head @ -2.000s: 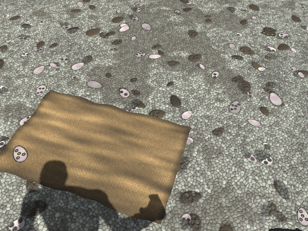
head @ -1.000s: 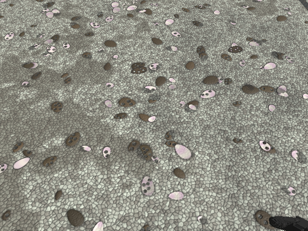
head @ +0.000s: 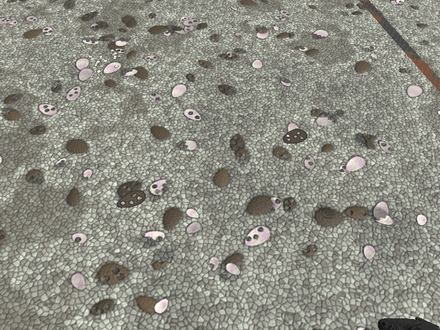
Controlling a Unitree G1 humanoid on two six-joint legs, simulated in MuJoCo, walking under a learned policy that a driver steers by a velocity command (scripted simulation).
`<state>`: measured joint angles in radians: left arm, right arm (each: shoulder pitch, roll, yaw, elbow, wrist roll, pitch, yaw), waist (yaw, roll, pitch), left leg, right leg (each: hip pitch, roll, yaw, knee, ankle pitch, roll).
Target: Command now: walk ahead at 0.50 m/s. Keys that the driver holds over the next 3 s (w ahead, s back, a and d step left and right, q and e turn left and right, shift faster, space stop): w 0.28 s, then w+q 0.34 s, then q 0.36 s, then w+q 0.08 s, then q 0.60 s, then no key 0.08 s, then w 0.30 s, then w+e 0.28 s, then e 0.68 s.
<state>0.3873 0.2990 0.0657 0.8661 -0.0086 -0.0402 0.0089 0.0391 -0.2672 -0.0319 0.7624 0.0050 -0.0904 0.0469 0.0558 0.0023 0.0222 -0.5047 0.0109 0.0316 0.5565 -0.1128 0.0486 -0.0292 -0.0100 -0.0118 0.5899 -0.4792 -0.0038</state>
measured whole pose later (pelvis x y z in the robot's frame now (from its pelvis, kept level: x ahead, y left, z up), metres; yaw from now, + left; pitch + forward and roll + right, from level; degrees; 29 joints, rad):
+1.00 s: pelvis +0.47 +0.01 +0.00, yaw +20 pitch +1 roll -3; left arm 0.16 0.30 0.08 0.87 -0.01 -0.03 0.03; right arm 0.11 -0.30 -0.08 0.67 0.00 0.01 0.03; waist 0.02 0.01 0.07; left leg -0.48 0.01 0.02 0.59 -0.11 0.08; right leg -0.18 -0.07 -0.20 0.73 -0.49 0.04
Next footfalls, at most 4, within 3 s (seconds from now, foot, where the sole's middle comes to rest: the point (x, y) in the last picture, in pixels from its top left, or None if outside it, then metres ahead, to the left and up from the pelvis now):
0.52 right None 0.45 -0.14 -0.76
0.98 left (190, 288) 0.58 0.14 -0.76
1.42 right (249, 252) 0.71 -0.03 -0.76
1.84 left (185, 309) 0.51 0.15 -0.76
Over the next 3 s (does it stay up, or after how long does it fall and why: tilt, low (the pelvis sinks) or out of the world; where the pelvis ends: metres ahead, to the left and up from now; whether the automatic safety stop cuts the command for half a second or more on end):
stays up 0.87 0.32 0.02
